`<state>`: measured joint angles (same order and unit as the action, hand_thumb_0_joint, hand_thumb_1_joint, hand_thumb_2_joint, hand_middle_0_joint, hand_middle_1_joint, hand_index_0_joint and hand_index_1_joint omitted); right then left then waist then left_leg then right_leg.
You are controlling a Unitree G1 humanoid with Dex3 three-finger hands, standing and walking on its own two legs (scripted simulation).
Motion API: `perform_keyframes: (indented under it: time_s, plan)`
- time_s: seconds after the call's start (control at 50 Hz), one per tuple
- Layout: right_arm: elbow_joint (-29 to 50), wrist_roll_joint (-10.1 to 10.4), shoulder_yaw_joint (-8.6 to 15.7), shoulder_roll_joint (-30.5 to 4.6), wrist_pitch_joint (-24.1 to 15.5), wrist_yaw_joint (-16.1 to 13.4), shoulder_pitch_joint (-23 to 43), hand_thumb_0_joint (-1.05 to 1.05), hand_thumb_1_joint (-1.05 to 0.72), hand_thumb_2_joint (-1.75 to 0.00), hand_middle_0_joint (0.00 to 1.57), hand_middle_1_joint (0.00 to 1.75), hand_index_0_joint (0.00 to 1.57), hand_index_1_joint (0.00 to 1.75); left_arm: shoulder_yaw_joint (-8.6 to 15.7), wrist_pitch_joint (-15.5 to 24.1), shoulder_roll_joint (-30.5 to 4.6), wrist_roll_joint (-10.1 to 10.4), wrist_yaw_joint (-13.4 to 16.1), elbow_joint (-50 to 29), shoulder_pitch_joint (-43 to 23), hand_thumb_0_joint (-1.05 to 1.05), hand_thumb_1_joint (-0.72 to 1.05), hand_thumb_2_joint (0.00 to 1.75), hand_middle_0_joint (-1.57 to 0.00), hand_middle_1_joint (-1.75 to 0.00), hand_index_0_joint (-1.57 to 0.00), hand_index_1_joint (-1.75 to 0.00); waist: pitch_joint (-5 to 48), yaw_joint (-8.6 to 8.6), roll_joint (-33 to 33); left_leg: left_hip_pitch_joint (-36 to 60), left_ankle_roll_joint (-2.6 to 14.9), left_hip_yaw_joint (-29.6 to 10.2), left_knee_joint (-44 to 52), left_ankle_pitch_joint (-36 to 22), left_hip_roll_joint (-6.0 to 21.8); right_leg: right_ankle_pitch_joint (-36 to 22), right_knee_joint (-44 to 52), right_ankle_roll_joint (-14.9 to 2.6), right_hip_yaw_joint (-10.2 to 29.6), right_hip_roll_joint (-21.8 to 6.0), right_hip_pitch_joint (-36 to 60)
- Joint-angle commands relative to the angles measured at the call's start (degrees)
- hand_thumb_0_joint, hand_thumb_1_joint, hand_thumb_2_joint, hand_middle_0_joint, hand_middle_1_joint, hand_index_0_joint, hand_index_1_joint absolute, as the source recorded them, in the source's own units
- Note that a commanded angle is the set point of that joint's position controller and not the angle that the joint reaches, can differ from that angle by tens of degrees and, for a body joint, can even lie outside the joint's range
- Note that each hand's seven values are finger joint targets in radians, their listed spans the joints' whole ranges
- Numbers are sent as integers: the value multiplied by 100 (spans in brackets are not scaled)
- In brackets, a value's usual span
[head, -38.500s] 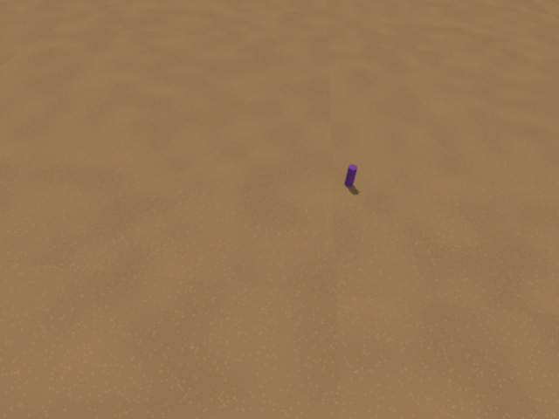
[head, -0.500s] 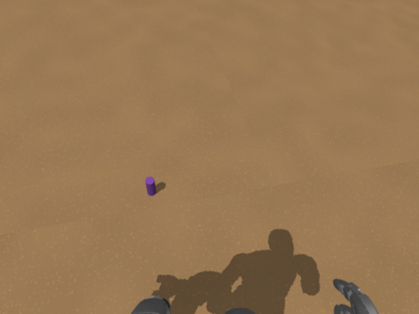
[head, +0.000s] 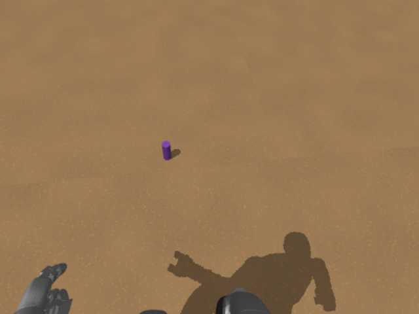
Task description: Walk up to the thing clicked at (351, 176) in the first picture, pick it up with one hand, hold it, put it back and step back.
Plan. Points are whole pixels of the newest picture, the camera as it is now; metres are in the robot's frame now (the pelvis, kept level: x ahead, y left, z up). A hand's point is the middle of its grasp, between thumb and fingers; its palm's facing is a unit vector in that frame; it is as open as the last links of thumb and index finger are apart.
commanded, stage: step back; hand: left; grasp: from above
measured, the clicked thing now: (166, 150) +0.92 +0.19 -0.69
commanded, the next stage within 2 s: stand in 1.40 s
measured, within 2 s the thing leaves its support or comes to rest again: neither
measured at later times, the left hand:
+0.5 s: hand out of the picture -0.09 +0.25 -0.13, palm faces -0.01 -0.91 -0.41, open 7.4 cm
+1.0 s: hand out of the picture -0.01 +0.23 -0.12, palm faces +0.00 -0.92 -0.39, open 7.4 cm
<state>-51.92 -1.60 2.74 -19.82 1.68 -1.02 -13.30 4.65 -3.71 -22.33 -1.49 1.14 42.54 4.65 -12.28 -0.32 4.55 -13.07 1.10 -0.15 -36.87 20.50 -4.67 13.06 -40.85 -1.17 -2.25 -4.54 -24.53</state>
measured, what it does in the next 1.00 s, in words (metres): walks backwards: right foot, then left foot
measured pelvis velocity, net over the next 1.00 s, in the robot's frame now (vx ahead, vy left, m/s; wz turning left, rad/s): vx -0.11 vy -0.03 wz -0.01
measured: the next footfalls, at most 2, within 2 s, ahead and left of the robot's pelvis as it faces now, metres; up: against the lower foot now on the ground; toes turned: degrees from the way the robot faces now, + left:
right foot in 0.32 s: -0.11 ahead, -0.15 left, +0.00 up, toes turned -2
left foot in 0.58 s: -0.08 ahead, +0.11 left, +0.00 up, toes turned -5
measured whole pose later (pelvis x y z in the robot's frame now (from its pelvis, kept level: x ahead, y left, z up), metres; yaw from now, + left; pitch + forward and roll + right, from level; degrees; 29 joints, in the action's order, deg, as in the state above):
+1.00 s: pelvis -0.11 -0.03 +0.01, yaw -1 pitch -3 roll +0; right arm -57.1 -0.8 3.1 -22.0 0.6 -0.3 -14.8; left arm 3.7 1.6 -20.3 -1.9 -0.2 55.4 8.4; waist -3.8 0.3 -1.9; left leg -17.4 0.2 -5.7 -46.4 29.2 -0.9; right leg 15.5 -34.9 -1.8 -3.1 0.0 -16.6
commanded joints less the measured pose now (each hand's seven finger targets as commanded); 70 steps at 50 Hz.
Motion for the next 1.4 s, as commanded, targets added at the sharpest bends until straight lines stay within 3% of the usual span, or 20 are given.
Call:
perform_keyframes:
  time_s: [0.0, 0.08, 0.2, 0.28, 0.32, 0.34, 0.4, 0.46, 0.56, 0.58, 0.62, 0.64, 0.84, 0.86, 0.9, 0.94, 1.14, 1.2, 1.28, 1.38]
  plan:
    - [672, -73, 589, -2568, -119, -73, 125, 0, -90, -90, 20, 30, 20, 30, 365, 18, -1178, 56, 65, -485, -282, 0, 90, 90, -20, -30, -20, -30, 1255, 309, -2133, -1000, 1837, -3457, 2070, -1735, 2982, 2417, -2342, 76, 785, 637, 155]
    - [792, -109, 316, -1581, -174, -161, 686, 0, -90, -90, 20, 30, 20, 30, 327, -20, -1005, 132, -8, -47, 468, 0, 90, 90, -20, -30, -20, -30, 1117, -264, -894, -416, 1084, -1209, 1279, -2998, 1780, 1547, -3289, -38, 1350, 1026, -274]
    - [700, -71, 401, -1572, -118, -51, 416, 0, -90, -90, 20, 30, 20, 30, 175, 293, -896, 47, -34, 190, 622, 0, 90, 90, -20, -30, -20, -30, 1532, 129, -1616, 783, 1186, -1143, 1122, -844, 1772, 1563, -259, 229, 644, 456, 80]
    - [545, -46, 371, -1566, 76, 63, 422, 0, -90, -90, 20, 30, 20, 30, 255, 535, -939, -21, 8, 886, 1257, 0, 90, 90, -20, -30, -20, -30, 1680, 8, -1373, -117, 732, -656, 174, -305, 1313, 469, 2441, 42, 207, 669, 1813]
    - [738, 26, 164, -957, 46, 88, 545, 0, -90, -90, 20, 30, 20, 30, 387, 598, -1592, -170, 25, 851, 1147, 0, 90, 90, -20, -30, -20, -30, 1193, -65, 388, -2227, 45, -439, -887, 987, 376, 1954, 2517, -492, 2997, -842, 1939]
    - [744, -8, 321, -1329, 38, 15, 955, 0, -90, -90, 20, 30, 20, 30, 481, 550, -2166, -188, 35, 596, 602, 0, 90, 90, -20, -30, -20, -30, 798, -334, 603, -1425, -121, -953, -1436, 1216, 510, 3077, 2920, -1298, 3849, -1880, -62]
    - [336, 102, 361, -1443, -38, 134, 623, 0, -90, -90, 20, 30, 20, 30, 274, 628, -1409, -129, 26, 496, -165, 0, 90, 90, -20, -30, -20, -30, 343, 129, -99, -880, -141, -837, -1657, 314, 340, 2055, 2403, -869, 1949, -871, -183]
    - [354, 19, 254, -1225, -137, 163, 708, 0, -90, -90, 20, 30, 20, 30, 310, 659, -1454, -133, -23, 724, 506, 0, 90, 90, -20, -30, -20, -30, 557, -192, 407, -1028, -204, -601, -970, 463, 346, 2107, 2346, -772, 1764, -673, 449]
    - [46, -40, 366, -1230, -362, 182, 117, 0, -90, -90, 20, 30, 20, 30, 244, 492, -1397, -102, -116, 707, 514, 0, 90, 90, -20, -30, -20, -30, 852, 12, 559, 228, -92, 20, 1537, 49, 212, 1497, 1501, -628, 1284, -580, 701]
    - [-35, -67, 438, -1322, -420, 148, -73, 0, -90, -90, 20, 30, 20, 30, 148, 479, -1097, -78, -116, 706, 626, 0, 90, 90, -20, -30, -20, -30, 1106, 50, 33, 934, -13, -589, 1646, -109, 444, 1121, 789, -452, 983, -361, 325]
    - [-42, -106, 642, -2271, -447, 136, -388, 0, -90, -90, 20, 30, 20, 30, 177, 483, -1126, 10, -87, 680, 281, 0, 90, 90, -20, -30, -20, -30, 983, 299, -1335, 753, 1127, -3774, 2524, 2406, 2257, 2038, -1140, -59, 266, 391, -1034]
    - [-24, -48, 678, -2332, -442, 151, -190, 0, -90, -90, 20, 30, 20, 30, 253, 514, -1410, -22, -83, 693, 232, 0, 90, 90, -20, -30, -20, -30, 645, 243, -1217, 121, 1439, -3885, 2721, 2788, 2482, 1932, -1433, -96, 558, 176, -803]
    - [154, 61, 288, -1324, -352, 96, 384, 0, -90, -90, 20, 30, 20, 30, 213, 667, -887, 35, -108, 1079, 902, 0, 90, 90, -20, -30, -20, -30, 1266, -266, -1182, -618, 570, -917, 716, -1464, 1203, -14, 1521, -12, -147, 565, 1797]
    - [186, 124, 191, -1063, -317, 78, 375, 0, -90, -90, 20, 30, 20, 30, 251, 674, -998, 18, -57, 1183, 1090, 0, 90, 90, -20, -30, -20, -30, 1400, -386, -875, -1008, 334, -823, 290, -1037, 969, -349, 1622, -43, 89, 445, 2361]
    - [219, 146, 29, -695, -279, -5, 23, 0, -90, -90, 20, 30, 20, 30, 373, 696, -1629, -92, 4, 1032, 936, 0, 90, 90, -20, -30, -20, -30, 1436, -288, 588, -1903, -27, -675, -1051, 1116, 22, 827, 2606, -629, 2727, -1407, 2399]
    - [-142, 85, 245, -1298, -208, -46, -362, 0, -90, -90, 20, 30, 20, 30, 346, 669, -1658, -70, -36, 778, -2, 0, 90, 90, -20, -30, -20, -30, 1082, -3, 156, -932, -99, -649, -1567, 1348, 581, 1967, 2671, -1267, 2936, -1859, 803]
    - [-643, -24, 221, -1112, -357, 12, -381, 0, -90, -90, 20, 30, 20, 30, 117, 596, -1144, 70, -67, 923, -329, 0, 90, 90, -20, -30, -20, -30, 1255, 199, 96, 404, -55, -146, 1319, -1064, 539, -1131, 1146, -457, 801, -755, 820]
    - [-410, 18, 235, -1654, -399, 12, 707, 0, -90, -90, 20, 30, 20, 30, 53, 529, -933, 217, -57, 1149, -104, 0, 90, 90, -20, -30, -20, -30, 1286, -227, -984, -460, 620, -1458, 1409, -1431, 1665, 595, 799, 26, 139, 198, 1313]
    - [-548, 87, 122, -1219, -362, 10, 606, 0, -90, -90, 20, 30, 20, 30, 83, 643, -1180, 125, -32, 1330, -150, 0, 90, 90, -20, -30, -20, -30, 1694, -31, -532, -179, 68, -499, 871, -2358, 1010, -1433, 1315, -181, 588, -429, 2048]
    - [-653, 96, 60, -1250, -401, 22, 810, 0, -90, -90, 20, 30, 20, 30, -136, 566, -799, 204, -37, 1569, -87, 0, 90, 90, -20, -30, -20, -30, 1835, -49, -695, 684, 138, -727, 1297, -3160, 1242, -1622, 1401, -53, 357, -229, 1781]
